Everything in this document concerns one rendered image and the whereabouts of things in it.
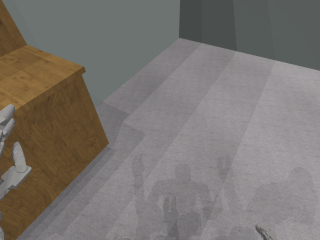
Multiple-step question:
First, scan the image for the right robot hand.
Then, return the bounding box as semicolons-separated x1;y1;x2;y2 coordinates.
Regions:
255;223;278;240

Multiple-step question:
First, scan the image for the counter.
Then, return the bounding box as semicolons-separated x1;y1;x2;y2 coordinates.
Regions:
0;0;109;240

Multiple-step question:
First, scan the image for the left robot hand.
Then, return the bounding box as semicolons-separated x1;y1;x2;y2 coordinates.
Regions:
0;104;32;201

